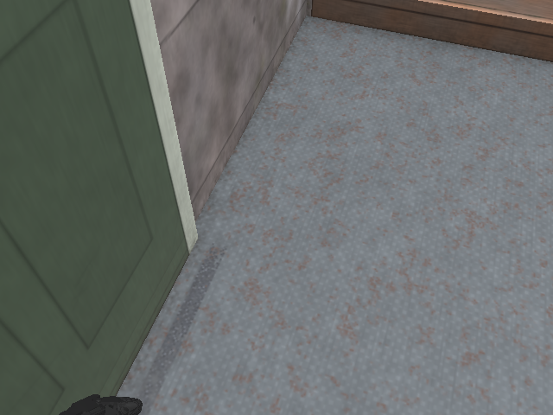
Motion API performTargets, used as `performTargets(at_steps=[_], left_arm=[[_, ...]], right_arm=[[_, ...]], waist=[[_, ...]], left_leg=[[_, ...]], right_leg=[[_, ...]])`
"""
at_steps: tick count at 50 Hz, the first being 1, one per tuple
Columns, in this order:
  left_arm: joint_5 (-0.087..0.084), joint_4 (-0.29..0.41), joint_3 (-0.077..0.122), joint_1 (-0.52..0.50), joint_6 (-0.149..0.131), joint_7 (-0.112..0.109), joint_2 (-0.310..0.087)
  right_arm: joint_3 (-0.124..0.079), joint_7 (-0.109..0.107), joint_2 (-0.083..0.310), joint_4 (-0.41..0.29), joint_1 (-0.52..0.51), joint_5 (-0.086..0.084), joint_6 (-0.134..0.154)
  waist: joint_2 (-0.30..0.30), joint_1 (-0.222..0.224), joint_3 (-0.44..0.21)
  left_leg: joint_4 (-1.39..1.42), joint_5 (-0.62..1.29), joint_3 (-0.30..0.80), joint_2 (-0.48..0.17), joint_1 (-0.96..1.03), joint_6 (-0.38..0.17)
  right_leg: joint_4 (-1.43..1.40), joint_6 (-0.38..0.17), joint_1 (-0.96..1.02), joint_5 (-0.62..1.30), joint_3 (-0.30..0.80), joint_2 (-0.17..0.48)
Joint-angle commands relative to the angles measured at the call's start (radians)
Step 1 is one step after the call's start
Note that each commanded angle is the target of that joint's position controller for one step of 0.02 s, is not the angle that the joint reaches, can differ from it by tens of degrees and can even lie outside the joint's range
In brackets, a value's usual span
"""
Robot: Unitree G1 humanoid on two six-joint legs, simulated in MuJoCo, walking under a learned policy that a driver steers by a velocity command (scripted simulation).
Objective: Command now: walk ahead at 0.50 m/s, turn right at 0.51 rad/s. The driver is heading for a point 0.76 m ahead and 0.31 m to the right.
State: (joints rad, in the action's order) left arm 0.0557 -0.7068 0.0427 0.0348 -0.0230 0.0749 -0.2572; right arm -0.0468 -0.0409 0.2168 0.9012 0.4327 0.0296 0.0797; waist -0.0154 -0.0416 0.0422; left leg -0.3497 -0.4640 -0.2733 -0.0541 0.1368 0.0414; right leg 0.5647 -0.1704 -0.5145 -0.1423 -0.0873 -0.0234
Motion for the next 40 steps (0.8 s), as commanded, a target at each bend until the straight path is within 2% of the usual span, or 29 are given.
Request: performTargets(at_steps=[1, 2, 3, 4, 5, 6, 8, 11, 12, 14, 15, 16, 21, 22, 23, 24, 25, 26, 27, 28, 29, 30, 31, 32, 33, 34, 36, 39, 40], left_arm=[[0.022, -0.034, 0.081, 0.404, -0.017, -0.033, -0.219], [-0.012, -0.005, 0.102, 0.366, -0.009, -0.051, -0.296], [-0.016, 0.021, 0.101, 0.355, -0.004, -0.064, -0.299], [-0.026, 0.008, 0.093, 0.333, -0.009, -0.076, -0.244], [-0.032, 0.002, 0.076, 0.296, -0.009, -0.077, -0.185], [-0.039, 0.005, 0.064, 0.268, -0.014, -0.077, -0.155], [-0.05, 0.011, 0.049, 0.252, -0.029, -0.071, -0.129], [-0.048, -0.008, 0.055, 0.303, -0.048, -0.068, -0.163], [-0.044, -0.016, 0.054, 0.322, -0.054, -0.066, -0.163], [-0.049, -0.029, 0.053, 0.364, -0.054, -0.067, -0.163], [-0.063, -0.049, 0.055, 0.412, -0.051, -0.066, -0.163], [-0.062, -0.058, 0.054, 0.435, -0.051, -0.067, -0.165], [-0.043, -0.08, 0.062, 0.493, -0.053, -0.082, -0.186], [-0.047, -0.087, 0.069, 0.5, -0.053, -0.083, -0.204], [-0.051, -0.082, 0.066, 0.472, -0.06, -0.08, -0.194], [-0.049, -0.081, 0.067, 0.434, -0.063, -0.077, -0.191], [-0.051, -0.079, 0.07, 0.426, -0.07, -0.073, -0.2], [-0.055, -0.082, 0.069, 0.402, -0.077, -0.065, -0.201], [-0.069, -0.062, 0.054, 0.386, -0.085, -0.058, -0.154], [-0.083, -0.049, 0.037, 0.46, -0.074, -0.069, -0.072], [-0.035, -0.045, 0.041, 0.447, -0.06, -0.081, -0.129], [-0.023, -0.062, 0.048, 0.406, -0.049, -0.077, -0.16], [-0.024, -0.063, 0.046, 0.37, -0.047, -0.068, -0.151], [-0.019, -0.064, 0.045, 0.349, -0.041, -0.062, -0.139], [-0.017, -0.063, 0.043, 0.333, -0.03, -0.056, -0.126], [-0.021, -0.066, 0.035, 0.335, -0.018, -0.053, -0.1], [-0.019, -0.048, 0.032, 0.297, -0.007, -0.045, -0.089], [-0.021, 0.026, 0.02, 0.158, 0.014, -0.014, -0.07], [-0.019, 0.037, 0.017, 0.148, 0.015, -0.012, -0.055]], right_arm=[[-0.031, -0.001, 0.171, -0.105, 0.023, -0.015, -0.011], [-0.019, 0.021, 0.116, -0.18, -0.034, -0.008, 0.007], [-0.017, 0.022, 0.13, -0.198, -0.131, -0.002, 0.018], [-0.009, 0.024, 0.129, -0.201, -0.182, -0.013, 0.028], [-0.004, 0.023, 0.122, -0.189, -0.162, -0.024, 0.024], [-0.003, 0.021, 0.124, -0.191, -0.159, -0.01, 0.008], [-0.003, 0.023, 0.12, -0.191, -0.141, 0.019, -0.039], [0.002, 0.031, 0.101, -0.215, -0.206, 0.023, -0.069], [0.004, 0.031, 0.093, -0.214, -0.234, 0.012, -0.072], [0.003, 0.029, 0.104, -0.235, -0.323, 0.006, -0.071], [0.003, 0.029, 0.103, -0.246, -0.37, 0.006, -0.072], [0.002, 0.027, 0.111, -0.249, -0.409, -0.004, -0.071], [0.007, 0.029, 0.137, -0.263, -0.508, -0.012, -0.052], [0.009, 0.029, 0.142, -0.272, -0.537, -0.008, -0.046], [0.005, 0.021, 0.151, -0.266, -0.516, -0.021, -0.035], [-0.004, 0.017, 0.169, -0.25, -0.465, -0.02, -0.035], [-0.016, 0.012, 0.193, -0.227, -0.376, -0.02, -0.032], [-0.03, 0.005, 0.224, -0.193, -0.244, -0.014, -0.021], [-0.049, -0.005, 0.29, -0.179, -0.082, 0.011, -0.008], [-0.066, -0.014, 0.372, -0.186, -0.004, 0.034, -0.008], [-0.057, -0.011, 0.313, -0.172, -0.062, 0.004, -0.018], [-0.043, -0.008, 0.241, -0.182, -0.146, -0.005, -0.023], [-0.032, -0.007, 0.196, -0.184, -0.201, -0.007, -0.025], [-0.024, -0.01, 0.172, -0.173, -0.206, -0.006, -0.023], [-0.017, -0.006, 0.157, -0.157, -0.191, -0.003, -0.015], [-0.016, -0.006, 0.159, -0.141, -0.172, -0.013, -0.003], [-0.017, -0.001, 0.163, -0.112, -0.151, -0.027, 0.009], [-0.02, 0.018, 0.165, -0.075, -0.11, -0.019, 0.028], [-0.022, 0.023, 0.168, -0.07, -0.118, -0.02, 0.031]], waist=[[-0.063, 0.203, -0.278], [-0.268, 0.149, -0.359], [-0.133, 0.166, -0.336], [-0.003, 0.151, -0.229], [0.05, 0.094, -0.149], [0.045, 0.056, -0.108], [0.009, 0.022, -0.101], [-0.016, 0.027, -0.06], [-0.033, 0.039, -0.046], [-0.044, 0.073, -0.02], [-0.049, 0.092, -0.012], [-0.049, 0.109, 0.0], [-0.063, 0.147, 0.0], [-0.064, 0.153, 0.011], [-0.062, 0.132, 0.014], [-0.064, 0.105, -0.004], [-0.084, 0.065, -0.042], [-0.066, 0.0, -0.094], [0.042, -0.078, -0.206], [0.2, -0.059, -0.336], [0.259, -0.014, -0.295], [0.168, 0.008, -0.159], [0.129, 0.018, -0.088], [0.116, 0.022, -0.049], [0.121, 0.024, -0.043], [0.141, 0.031, -0.04], [0.139, 0.035, -0.04], [0.144, 0.032, 0.002], [0.14, 0.038, 0.013]], left_leg=[[-0.79, 0.794, -0.005, -0.153, -0.436, -0.082], [-1.131, -0.074, 0.105, 0.084, -0.793, -0.039], [-1.202, -0.003, 0.309, 0.05, -0.892, -0.06], [-1.118, 0.131, 0.336, -0.013, -0.871, -0.066], [-1.014, 0.168, 0.326, -0.046, -0.806, -0.063], [-0.945, 0.159, 0.328, -0.059, -0.761, -0.052], [-0.848, 0.144, 0.32, -0.053, -0.676, -0.025], [-0.704, 0.204, 0.295, -0.04, -0.702, 0.007], [-0.663, 0.239, 0.287, -0.038, -0.719, 0.016], [-0.562, 0.323, 0.288, -0.036, -0.774, 0.025], [-0.513, 0.358, 0.291, -0.032, -0.798, 0.026], [-0.47, 0.372, 0.287, -0.017, -0.796, 0.025], [-0.319, 0.417, 0.297, 0.023, -0.795, 0.006], [-0.274, 0.441, 0.309, 0.025, -0.788, -0.006], [-0.216, 0.446, 0.316, 0.031, -0.708, -0.02], [-0.199, 0.408, 0.293, 0.058, -0.586, -0.036], [-0.204, 0.342, 0.287, 0.087, -0.452, -0.056], [-0.167, 0.317, 0.303, 0.079, -0.299, -0.083], [-0.092, 0.156, 0.491, -0.097, -0.093, -0.137], [-0.011, -0.015, 0.874, -0.361, 0.12, -0.242], [0.085, -0.147, 1.061, -0.416, 0.03, -0.267], [0.098, -0.192, 0.925, -0.364, -0.094, -0.249], [0.108, -0.056, 0.782, -0.306, -0.172, -0.232], [0.123, 0.078, 0.668, -0.265, -0.219, -0.209], [0.131, 0.194, 0.58, -0.232, -0.235, -0.202], [0.129, 0.282, 0.528, -0.225, -0.237, -0.201], [0.143, 0.336, 0.446, -0.217, -0.219, -0.194], [0.176, 0.386, 0.349, -0.225, -0.234, -0.201], [0.179, 0.456, 0.315, -0.239, -0.248, -0.203]], right_leg=[[-0.079, -0.16, 0.655, -0.367, 0.279, 0.103], [-0.228, -0.277, 0.835, -0.336, 0.825, 0.344], [-0.277, -0.256, 0.824, -0.112, 0.84, 0.355], [-0.248, -0.211, 0.693, 0.093, 0.641, 0.327], [-0.24, -0.155, 0.556, 0.247, 0.534, 0.274], [-0.253, -0.126, 0.472, 0.317, 0.47, 0.23], [-0.277, -0.109, 0.381, 0.359, 0.409, 0.177], [-0.306, -0.093, 0.338, 0.375, 0.391, 0.14], [-0.317, -0.08, 0.339, 0.358, 0.395, 0.134], [-0.322, -0.049, 0.371, 0.333, 0.41, 0.122], [-0.319, -0.029, 0.397, 0.321, 0.413, 0.118], [-0.311, -0.013, 0.413, 0.349, 0.412, 0.114], [-0.239, 0.006, 0.524, 0.453, 0.471, 0.121], [-0.243, 0.003, 0.534, 0.439, 0.488, 0.133], [-0.237, 0.003, 0.506, 0.444, 0.491, 0.126], [-0.192, 0.007, 0.464, 0.529, 0.472, 0.111], [-0.128, 0.01, 0.422, 0.617, 0.49, 0.099], [0.015, 0.022, 0.387, 0.645, 0.471, 0.058], [0.273, 0.047, 0.288, 0.483, 0.4, -0.002], [0.6, 0.081, 0.059, -0.115, 0.279, -0.15], [0.68, 0.069, -0.065, -0.397, 0.244, -0.123], [0.68, 0.07, -0.092, -0.301, 0.248, -0.058], [0.644, 0.081, -0.089, -0.243, 0.221, -0.032], [0.596, 0.088, -0.087, -0.217, 0.207, -0.008], [0.571, 0.096, -0.07, -0.193, 0.191, -0.001], [0.561, 0.098, -0.069, -0.178, 0.175, 0.001], [0.516, 0.11, -0.096, -0.152, 0.135, 0.006], [0.419, 0.117, -0.15, -0.054, 0.117, 0.029], [0.401, 0.12, -0.14, -0.027, 0.118, 0.037]])
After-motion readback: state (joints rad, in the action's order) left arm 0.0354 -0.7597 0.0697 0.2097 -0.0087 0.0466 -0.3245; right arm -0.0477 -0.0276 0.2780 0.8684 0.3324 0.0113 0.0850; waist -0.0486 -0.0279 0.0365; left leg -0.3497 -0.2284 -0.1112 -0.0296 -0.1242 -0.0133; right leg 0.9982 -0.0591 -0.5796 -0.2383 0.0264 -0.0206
